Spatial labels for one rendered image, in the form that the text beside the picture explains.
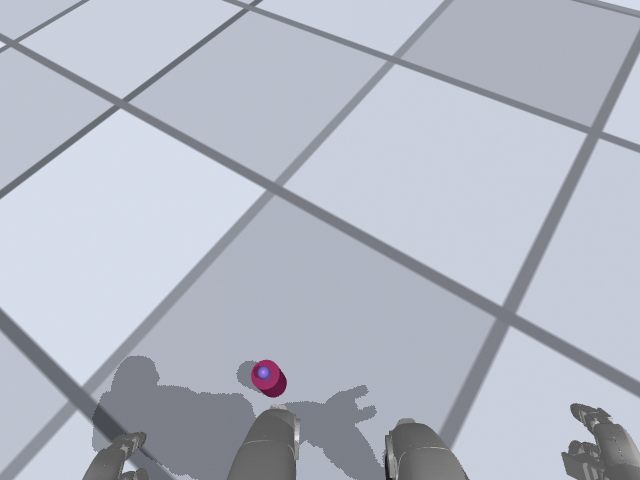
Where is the right robot hand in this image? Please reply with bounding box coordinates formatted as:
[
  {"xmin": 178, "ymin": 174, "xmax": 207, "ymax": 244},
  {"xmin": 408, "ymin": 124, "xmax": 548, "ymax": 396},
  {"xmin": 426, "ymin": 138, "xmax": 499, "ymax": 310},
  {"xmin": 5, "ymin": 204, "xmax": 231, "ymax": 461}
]
[{"xmin": 561, "ymin": 403, "xmax": 640, "ymax": 480}]

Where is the right robot arm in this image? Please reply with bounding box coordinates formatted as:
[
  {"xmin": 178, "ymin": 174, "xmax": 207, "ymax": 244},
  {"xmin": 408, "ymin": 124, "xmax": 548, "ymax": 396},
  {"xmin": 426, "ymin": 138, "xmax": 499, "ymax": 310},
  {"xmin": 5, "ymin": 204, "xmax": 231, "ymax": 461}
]
[{"xmin": 603, "ymin": 464, "xmax": 640, "ymax": 480}]

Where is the bottle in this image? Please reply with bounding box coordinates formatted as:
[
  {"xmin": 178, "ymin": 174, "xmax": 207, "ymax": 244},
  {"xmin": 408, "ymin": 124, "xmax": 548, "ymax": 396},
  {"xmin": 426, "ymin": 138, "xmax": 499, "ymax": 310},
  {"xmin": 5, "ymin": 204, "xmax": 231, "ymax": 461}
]
[{"xmin": 251, "ymin": 360, "xmax": 287, "ymax": 398}]

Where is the left robot hand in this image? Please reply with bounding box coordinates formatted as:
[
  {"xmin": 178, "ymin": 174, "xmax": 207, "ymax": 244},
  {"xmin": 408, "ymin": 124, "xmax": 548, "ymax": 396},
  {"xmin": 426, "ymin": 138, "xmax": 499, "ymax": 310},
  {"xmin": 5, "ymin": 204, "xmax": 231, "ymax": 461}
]
[{"xmin": 82, "ymin": 432, "xmax": 149, "ymax": 480}]

